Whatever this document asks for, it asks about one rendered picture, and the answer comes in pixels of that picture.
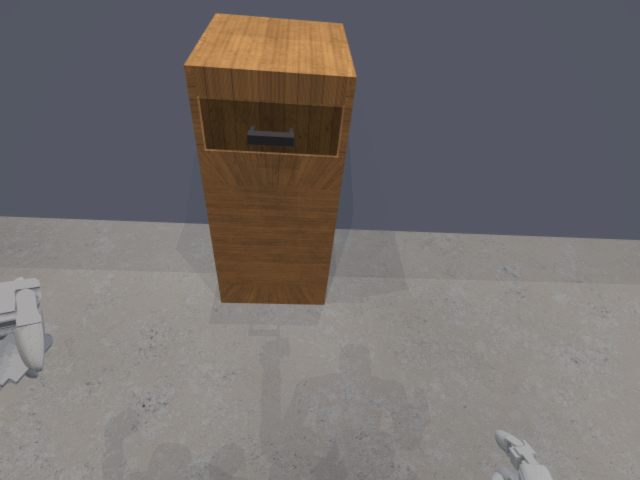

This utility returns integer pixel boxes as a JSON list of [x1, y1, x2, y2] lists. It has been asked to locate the cabinet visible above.
[[184, 13, 357, 305]]

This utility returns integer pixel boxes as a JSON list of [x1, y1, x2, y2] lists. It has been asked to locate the left robot hand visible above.
[[0, 277, 53, 390]]

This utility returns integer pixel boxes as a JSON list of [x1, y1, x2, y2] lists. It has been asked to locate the drawer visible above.
[[199, 96, 343, 156]]

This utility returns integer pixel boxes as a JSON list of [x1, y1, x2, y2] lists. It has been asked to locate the handle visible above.
[[247, 126, 294, 147]]

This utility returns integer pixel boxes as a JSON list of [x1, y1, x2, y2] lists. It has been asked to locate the right robot hand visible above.
[[492, 430, 553, 480]]

